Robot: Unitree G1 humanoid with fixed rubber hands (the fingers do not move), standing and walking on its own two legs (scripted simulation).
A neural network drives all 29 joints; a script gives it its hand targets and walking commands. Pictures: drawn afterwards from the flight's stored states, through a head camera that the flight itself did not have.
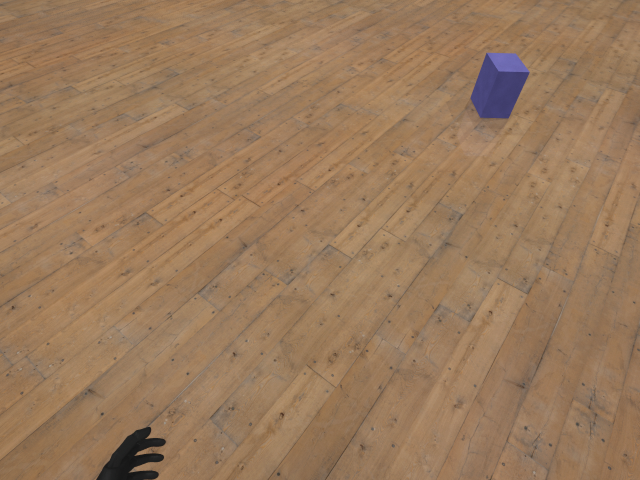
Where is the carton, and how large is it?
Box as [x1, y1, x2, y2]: [471, 53, 529, 117]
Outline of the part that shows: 486,53 471,95 471,99 480,117 508,117 529,72 514,53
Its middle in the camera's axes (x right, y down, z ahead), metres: +1.04 -0.92 +2.26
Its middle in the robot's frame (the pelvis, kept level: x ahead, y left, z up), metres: +2.21 -1.09 -0.64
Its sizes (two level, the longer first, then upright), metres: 0.225 0.173 0.283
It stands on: the floor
